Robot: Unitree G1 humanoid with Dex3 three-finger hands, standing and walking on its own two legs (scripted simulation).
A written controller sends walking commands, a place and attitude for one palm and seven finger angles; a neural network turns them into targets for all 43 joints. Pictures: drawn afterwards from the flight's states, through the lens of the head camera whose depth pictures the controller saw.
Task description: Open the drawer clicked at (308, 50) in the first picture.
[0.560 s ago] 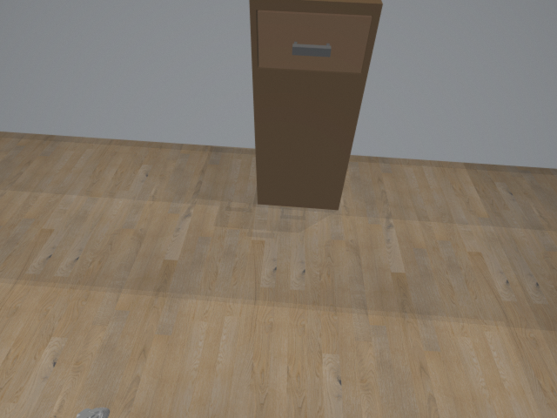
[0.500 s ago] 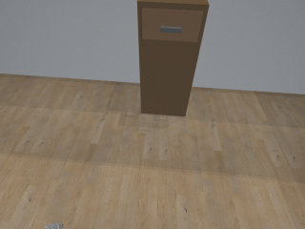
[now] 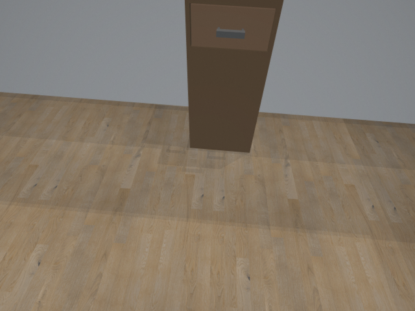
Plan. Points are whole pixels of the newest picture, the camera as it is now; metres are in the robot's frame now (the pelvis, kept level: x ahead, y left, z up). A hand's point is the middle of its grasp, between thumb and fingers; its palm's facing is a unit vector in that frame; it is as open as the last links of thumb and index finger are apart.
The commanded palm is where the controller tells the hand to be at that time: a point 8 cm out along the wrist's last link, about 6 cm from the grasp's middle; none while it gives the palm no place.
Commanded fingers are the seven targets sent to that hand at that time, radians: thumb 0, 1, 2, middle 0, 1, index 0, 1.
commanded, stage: stand and wait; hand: left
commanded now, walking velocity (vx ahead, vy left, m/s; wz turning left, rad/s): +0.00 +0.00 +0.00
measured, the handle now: (230, 31) +1.21 -0.02 +0.03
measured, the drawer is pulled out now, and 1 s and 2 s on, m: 0.00 0.00 0.00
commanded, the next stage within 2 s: look at it before walking up in 0.26 s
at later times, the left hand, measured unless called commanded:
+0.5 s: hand out of the picture +0.07 +0.24 -0.15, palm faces -0.03 -0.95 -0.33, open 7.4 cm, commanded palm none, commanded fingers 0.00 0.90 0.90 -0.20 -0.30 -0.20 -0.30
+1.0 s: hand out of the picture +0.07 +0.24 -0.16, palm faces -0.03 -0.95 -0.32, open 7.4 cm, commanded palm none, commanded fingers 0.00 0.90 0.90 -0.20 -0.30 -0.20 -0.30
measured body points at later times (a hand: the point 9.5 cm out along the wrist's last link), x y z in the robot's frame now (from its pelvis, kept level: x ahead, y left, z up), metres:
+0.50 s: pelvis +0.00 +0.00 +0.00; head -0.01 +0.00 +0.45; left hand +0.07 +0.29 -0.13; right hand +0.08 -0.30 -0.13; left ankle +0.00 +0.12 -0.74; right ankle +0.00 -0.12 -0.74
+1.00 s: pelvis +0.00 +0.00 +0.00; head +0.01 +0.00 +0.45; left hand +0.07 +0.29 -0.13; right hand +0.08 -0.30 -0.13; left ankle +0.00 +0.12 -0.74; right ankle +0.00 -0.12 -0.74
